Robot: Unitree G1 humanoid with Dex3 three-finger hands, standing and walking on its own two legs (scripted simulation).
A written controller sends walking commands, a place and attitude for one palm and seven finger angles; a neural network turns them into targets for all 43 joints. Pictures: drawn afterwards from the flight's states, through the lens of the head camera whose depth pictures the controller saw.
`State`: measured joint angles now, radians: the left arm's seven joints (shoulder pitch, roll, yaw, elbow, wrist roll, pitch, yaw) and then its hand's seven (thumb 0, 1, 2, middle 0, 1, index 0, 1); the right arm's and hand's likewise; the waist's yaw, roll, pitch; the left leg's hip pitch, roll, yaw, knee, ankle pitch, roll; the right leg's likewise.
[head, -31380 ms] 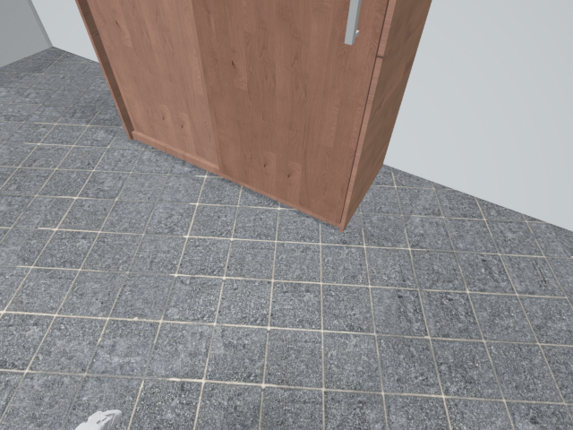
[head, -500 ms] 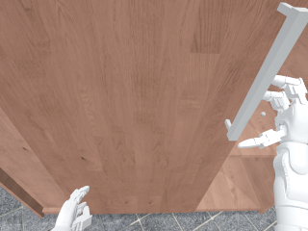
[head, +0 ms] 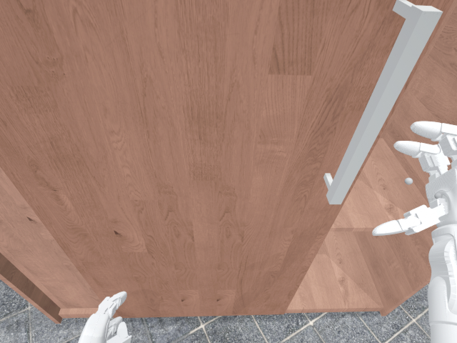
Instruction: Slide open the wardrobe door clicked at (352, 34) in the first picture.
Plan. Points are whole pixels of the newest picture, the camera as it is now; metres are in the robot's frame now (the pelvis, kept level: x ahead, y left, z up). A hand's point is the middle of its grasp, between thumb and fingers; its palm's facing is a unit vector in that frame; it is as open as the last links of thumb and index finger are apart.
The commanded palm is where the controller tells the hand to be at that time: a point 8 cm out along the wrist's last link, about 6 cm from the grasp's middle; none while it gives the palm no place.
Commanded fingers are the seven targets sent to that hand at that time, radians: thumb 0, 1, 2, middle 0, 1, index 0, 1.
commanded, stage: slip the hand off the handle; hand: right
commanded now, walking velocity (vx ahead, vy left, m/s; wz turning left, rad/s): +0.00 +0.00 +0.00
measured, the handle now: (361, 122) +0.38 -0.18 +0.25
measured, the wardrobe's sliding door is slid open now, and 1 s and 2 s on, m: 0.43 0.43 0.43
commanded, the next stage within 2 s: draw the hand back to the body in 0.50 s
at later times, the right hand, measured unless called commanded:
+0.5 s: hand (435, 233) +0.22 -0.23 +0.20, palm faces +0.21 +0.97 -0.12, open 14.7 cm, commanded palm +0.19 -0.28 +0.19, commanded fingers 0.00 0.55 -0.20 0.25 1.15 0.25 1.15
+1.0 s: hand (449, 248) +0.21 -0.25 +0.19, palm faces +0.07 +0.99 -0.10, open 14.7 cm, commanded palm +0.18 -0.29 +0.19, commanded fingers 0.00 0.55 -0.20 0.25 1.15 0.25 1.15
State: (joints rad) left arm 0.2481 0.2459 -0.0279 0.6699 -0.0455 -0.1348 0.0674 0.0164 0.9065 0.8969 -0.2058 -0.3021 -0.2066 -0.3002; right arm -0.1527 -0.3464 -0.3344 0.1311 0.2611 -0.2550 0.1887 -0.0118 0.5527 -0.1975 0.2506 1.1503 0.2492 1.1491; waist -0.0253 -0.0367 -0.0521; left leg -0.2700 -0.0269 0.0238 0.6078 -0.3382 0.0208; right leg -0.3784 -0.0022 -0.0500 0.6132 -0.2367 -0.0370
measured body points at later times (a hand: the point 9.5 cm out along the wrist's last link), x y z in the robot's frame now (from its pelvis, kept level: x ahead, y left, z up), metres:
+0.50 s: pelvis -0.02 +0.01 +0.00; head -0.05 +0.02 +0.45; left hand +0.19 +0.22 -0.06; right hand +0.20 -0.28 +0.21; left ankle -0.01 +0.11 -0.73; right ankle +0.06 -0.09 -0.73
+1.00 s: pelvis +0.00 +0.00 +0.00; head -0.05 +0.02 +0.45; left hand +0.22 +0.22 -0.04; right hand +0.20 -0.30 +0.19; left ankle -0.01 +0.11 -0.73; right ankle +0.06 -0.09 -0.73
